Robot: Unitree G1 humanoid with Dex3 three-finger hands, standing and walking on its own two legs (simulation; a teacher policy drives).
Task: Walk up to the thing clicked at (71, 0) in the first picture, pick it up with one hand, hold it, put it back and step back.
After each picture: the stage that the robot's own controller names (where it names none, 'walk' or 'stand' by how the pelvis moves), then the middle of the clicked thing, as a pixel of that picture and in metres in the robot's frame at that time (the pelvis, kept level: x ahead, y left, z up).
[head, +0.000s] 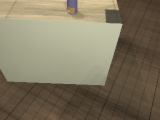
stand; (72, 3) +0.95 +0.07 -0.02
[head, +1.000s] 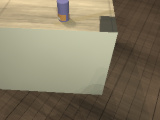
walk; (63, 10) +0.84 +0.15 +0.00
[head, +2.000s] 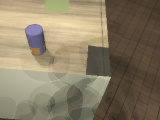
stand; (36, 40) +0.51 +0.22 +0.01
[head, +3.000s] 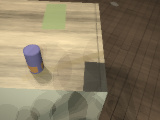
stand; (34, 59) +0.48 +0.22 -0.02
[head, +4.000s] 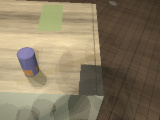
stand; (28, 62) +0.46 +0.23 -0.02
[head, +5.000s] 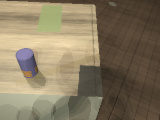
stand; (27, 63) +0.46 +0.24 -0.02
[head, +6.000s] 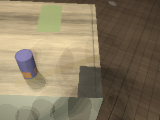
stand; (27, 64) +0.45 +0.24 -0.02
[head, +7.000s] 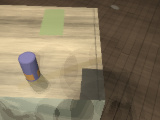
rise first; (30, 67) +0.45 +0.24 -0.02
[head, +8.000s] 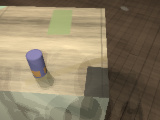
go down; (37, 63) +0.47 +0.24 -0.02
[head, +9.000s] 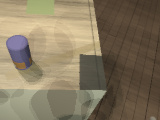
go down; (20, 53) +0.45 +0.21 +0.01
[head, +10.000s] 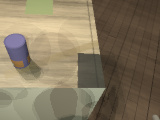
approach; (18, 52) +0.45 +0.22 +0.02
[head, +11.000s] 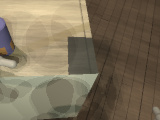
close in; out of the picture +0.47 +0.24 +0.06
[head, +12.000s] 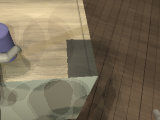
lift; (2, 44) +0.45 +0.22 +0.06
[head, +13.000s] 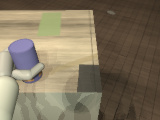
lift; (27, 61) +0.33 +0.17 +0.17
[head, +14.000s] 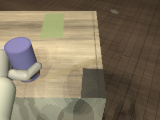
hold; (24, 60) +0.32 +0.18 +0.18
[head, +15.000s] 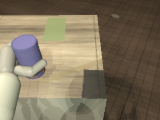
hold; (29, 57) +0.33 +0.16 +0.19
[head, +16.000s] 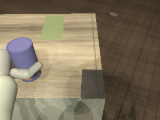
hold; (25, 60) +0.33 +0.18 +0.17
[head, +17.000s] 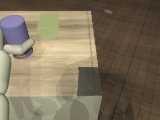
crouch; (17, 38) +0.40 +0.20 +0.20
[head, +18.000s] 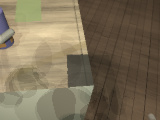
lower; out of the picture +0.48 +0.24 +0.14
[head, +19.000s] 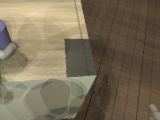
lower; out of the picture +0.46 +0.22 +0.06
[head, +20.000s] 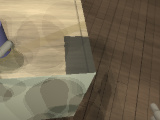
lower; out of the picture +0.46 +0.23 +0.06
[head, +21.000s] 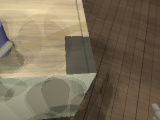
lower; out of the picture +0.46 +0.23 +0.06
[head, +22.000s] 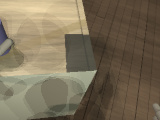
lower; out of the picture +0.47 +0.23 +0.06
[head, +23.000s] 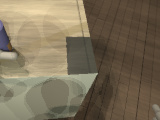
withdraw; out of the picture +0.46 +0.23 +0.06
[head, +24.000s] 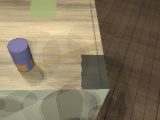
sink last; (22, 56) +0.44 +0.22 +0.03
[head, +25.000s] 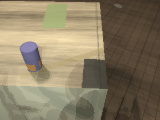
stand; (31, 57) +0.47 +0.24 +0.02
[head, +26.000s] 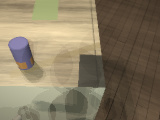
stand; (22, 54) +0.46 +0.23 +0.03
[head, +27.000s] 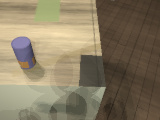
stand; (24, 53) +0.47 +0.23 +0.04
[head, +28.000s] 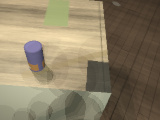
stand; (35, 56) +0.46 +0.21 +0.01
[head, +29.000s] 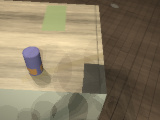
stand; (33, 61) +0.47 +0.21 -0.02
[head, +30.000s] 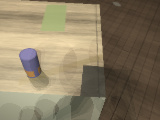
stand; (31, 63) +0.46 +0.22 -0.02
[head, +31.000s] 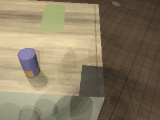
stand; (29, 63) +0.46 +0.23 -0.02
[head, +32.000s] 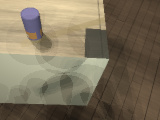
walk; (32, 24) +0.56 +0.20 +0.00
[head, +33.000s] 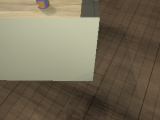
walk; out of the picture +0.84 +0.27 +0.00
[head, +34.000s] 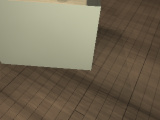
stand; out of the picture +1.12 +0.21 +0.00
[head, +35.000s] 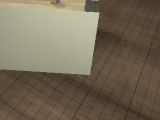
stand; out of the picture +1.07 +0.21 -0.02
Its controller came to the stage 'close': yes
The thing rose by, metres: 0.23
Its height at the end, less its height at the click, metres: +0.00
